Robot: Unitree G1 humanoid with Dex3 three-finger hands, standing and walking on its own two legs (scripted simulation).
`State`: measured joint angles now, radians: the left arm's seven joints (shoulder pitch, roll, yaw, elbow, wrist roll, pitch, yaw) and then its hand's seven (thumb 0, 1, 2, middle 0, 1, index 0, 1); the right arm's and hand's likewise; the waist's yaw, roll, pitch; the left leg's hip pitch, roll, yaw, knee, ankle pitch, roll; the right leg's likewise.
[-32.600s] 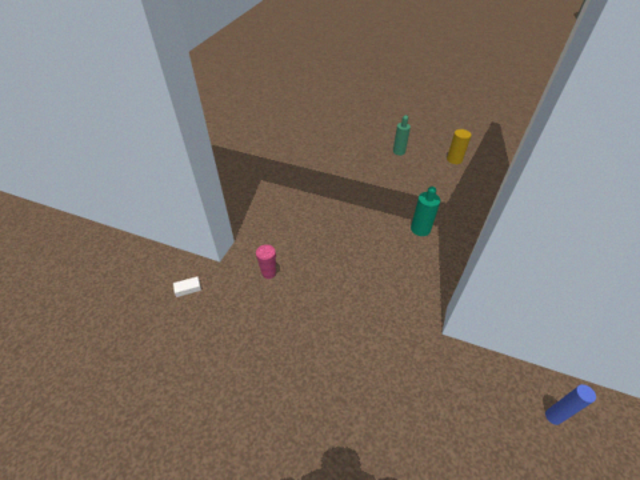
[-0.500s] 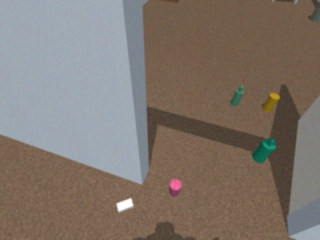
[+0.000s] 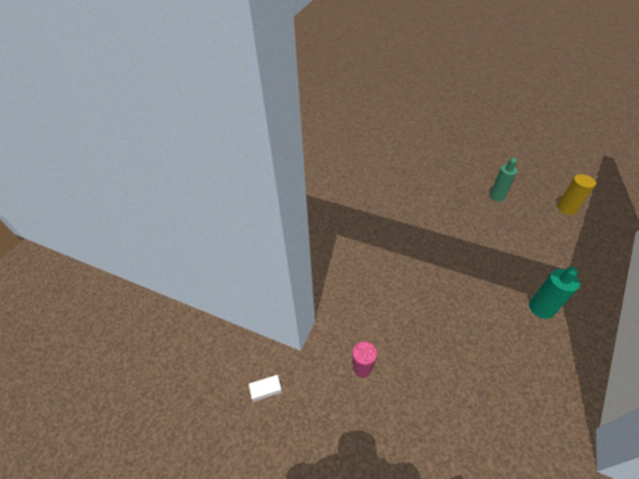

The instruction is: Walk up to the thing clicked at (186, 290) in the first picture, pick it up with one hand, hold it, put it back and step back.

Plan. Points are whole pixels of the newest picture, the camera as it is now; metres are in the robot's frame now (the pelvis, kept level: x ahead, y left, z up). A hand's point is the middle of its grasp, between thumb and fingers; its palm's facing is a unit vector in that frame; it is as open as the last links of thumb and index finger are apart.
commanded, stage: walk up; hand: left
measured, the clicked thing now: (265, 388) +0.49 +0.22 -0.76
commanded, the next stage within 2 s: none
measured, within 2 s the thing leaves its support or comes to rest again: neither
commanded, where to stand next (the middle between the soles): +0.09 +0.01 m, yaw -5 degrees
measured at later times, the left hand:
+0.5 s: hand (141, 471) +0.17 +0.28 -0.16, palm faces -0.05 -0.90 -0.43, open 7.4 cm
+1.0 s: hand out of the picture +0.07 +0.30 -0.18, palm faces -0.02 -0.92 -0.38, open 7.4 cm
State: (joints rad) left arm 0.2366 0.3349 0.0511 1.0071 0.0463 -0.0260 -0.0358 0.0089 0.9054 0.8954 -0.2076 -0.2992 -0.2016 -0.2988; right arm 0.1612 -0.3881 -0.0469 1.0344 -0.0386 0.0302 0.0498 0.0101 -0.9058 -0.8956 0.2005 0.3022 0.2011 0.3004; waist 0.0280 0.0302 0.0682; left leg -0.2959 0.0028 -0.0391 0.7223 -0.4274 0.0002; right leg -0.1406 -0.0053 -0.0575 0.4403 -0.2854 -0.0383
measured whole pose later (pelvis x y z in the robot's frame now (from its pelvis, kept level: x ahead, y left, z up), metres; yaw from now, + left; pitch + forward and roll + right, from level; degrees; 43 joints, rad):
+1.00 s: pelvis -0.03 +0.02 -0.02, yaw +1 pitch -2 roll +0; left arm 0.16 0.43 0.08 0.87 0.01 0.06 0.00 0.01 0.91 0.90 -0.21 -0.30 -0.20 -0.30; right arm 0.25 -0.38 -0.05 0.88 -0.04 0.04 0.01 0.01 -0.90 -0.89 0.20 0.30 0.21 0.30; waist -0.03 -0.05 0.15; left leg -0.31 0.01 -0.01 0.71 -0.38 0.02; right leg -0.56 0.09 0.13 1.22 -0.42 -0.02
